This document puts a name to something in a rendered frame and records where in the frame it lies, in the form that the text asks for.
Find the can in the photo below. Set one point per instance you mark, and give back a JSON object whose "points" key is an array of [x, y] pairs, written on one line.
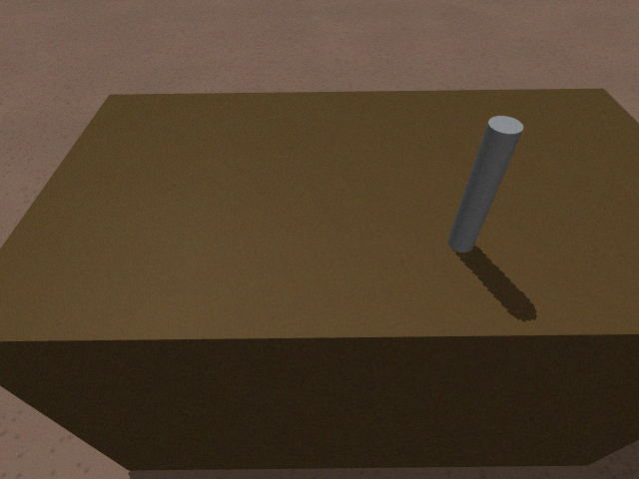
{"points": [[497, 146]]}

